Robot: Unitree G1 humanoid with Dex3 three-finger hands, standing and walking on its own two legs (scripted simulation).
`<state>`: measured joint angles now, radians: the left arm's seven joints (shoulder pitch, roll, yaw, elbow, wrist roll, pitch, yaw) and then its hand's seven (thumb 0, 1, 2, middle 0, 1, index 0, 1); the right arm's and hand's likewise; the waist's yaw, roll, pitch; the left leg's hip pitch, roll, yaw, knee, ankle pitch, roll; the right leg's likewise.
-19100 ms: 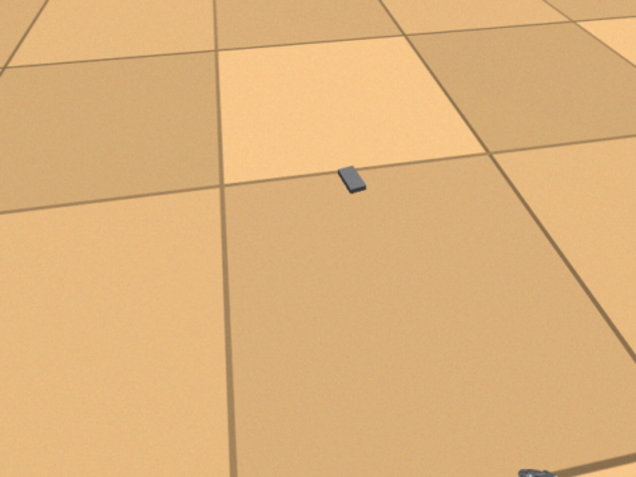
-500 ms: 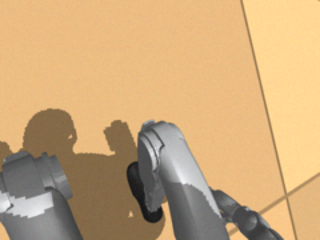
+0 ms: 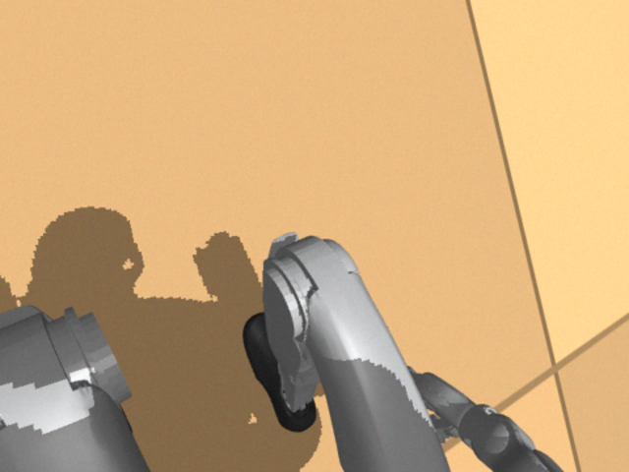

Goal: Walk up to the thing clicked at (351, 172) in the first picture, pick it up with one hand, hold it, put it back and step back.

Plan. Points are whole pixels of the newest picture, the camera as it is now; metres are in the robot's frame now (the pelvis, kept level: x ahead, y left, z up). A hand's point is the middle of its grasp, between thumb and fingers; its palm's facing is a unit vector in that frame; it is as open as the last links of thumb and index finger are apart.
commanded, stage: close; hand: left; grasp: from above
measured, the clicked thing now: out of the picture +0.40 +0.37 -0.28
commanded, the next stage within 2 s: settle in 1.52 s
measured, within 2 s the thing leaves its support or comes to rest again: leaves its support in 1.94 s
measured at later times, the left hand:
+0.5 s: hand out of the picture +0.39 +0.34 -0.26, palm faces -0.41 -0.14 -0.90, open 12.9 cm
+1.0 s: hand out of the picture +0.38 +0.36 -0.25, palm faces -0.45 -0.19 -0.87, open 11.2 cm
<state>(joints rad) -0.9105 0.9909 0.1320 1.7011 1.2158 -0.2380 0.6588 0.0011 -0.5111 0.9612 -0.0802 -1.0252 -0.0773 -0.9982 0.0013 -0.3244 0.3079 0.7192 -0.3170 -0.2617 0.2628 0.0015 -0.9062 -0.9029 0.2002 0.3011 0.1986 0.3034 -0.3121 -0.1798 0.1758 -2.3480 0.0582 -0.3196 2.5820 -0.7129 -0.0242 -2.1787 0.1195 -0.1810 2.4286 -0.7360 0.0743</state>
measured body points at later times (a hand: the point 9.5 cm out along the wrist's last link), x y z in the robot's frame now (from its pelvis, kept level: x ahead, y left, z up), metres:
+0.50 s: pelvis -0.01 +0.00 +0.00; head +0.25 +0.15 +0.34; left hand +0.40 +0.35 -0.21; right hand +0.11 -0.25 -0.06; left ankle +0.06 +0.14 -0.26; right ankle +0.10 -0.12 -0.26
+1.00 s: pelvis +0.00 +0.00 +0.00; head +0.25 +0.15 +0.34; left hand +0.40 +0.37 -0.20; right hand +0.10 -0.24 -0.07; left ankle +0.06 +0.14 -0.26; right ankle +0.10 -0.12 -0.26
